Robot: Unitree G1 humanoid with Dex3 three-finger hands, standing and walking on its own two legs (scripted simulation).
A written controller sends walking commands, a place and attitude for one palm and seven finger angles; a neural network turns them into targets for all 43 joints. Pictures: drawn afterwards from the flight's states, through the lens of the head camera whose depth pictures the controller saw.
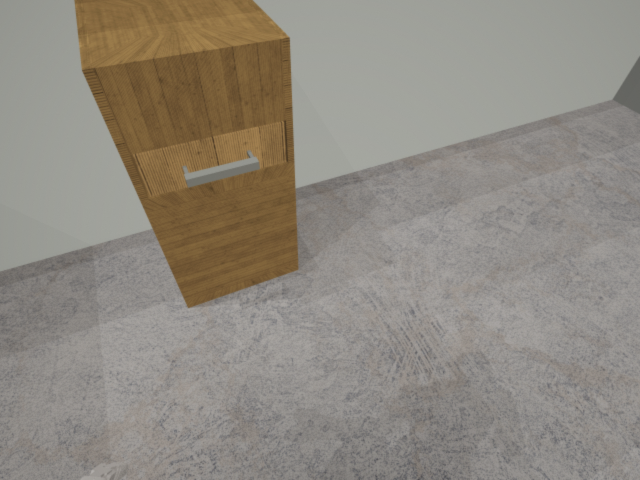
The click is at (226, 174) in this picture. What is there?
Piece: drawer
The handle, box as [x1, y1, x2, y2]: [182, 150, 259, 187]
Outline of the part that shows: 258,161 256,157 252,155 250,150 248,150 247,153 249,157 247,159 190,173 187,171 185,166 182,166 188,187 258,169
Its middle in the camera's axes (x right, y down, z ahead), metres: -0.27 -0.19 +1.01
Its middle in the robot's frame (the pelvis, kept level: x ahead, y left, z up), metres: +0.86 +0.31 -0.16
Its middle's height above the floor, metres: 0.61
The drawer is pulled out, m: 0.00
